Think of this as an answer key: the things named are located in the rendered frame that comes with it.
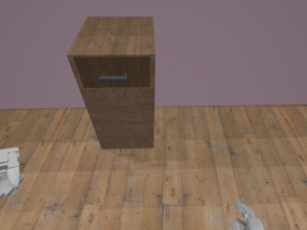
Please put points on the left robot hand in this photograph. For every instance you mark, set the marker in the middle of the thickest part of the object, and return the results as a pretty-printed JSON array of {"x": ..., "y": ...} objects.
[{"x": 10, "y": 176}]

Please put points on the handle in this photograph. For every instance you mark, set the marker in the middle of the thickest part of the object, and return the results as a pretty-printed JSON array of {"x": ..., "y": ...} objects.
[{"x": 113, "y": 79}]

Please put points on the cabinet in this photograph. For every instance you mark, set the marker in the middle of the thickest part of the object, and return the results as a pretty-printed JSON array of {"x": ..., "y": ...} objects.
[{"x": 123, "y": 117}]

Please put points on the drawer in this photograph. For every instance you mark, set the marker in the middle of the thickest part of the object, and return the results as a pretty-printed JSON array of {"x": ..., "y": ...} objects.
[{"x": 138, "y": 71}]

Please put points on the right robot hand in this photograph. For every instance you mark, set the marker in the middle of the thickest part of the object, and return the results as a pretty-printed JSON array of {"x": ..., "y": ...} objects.
[{"x": 252, "y": 223}]

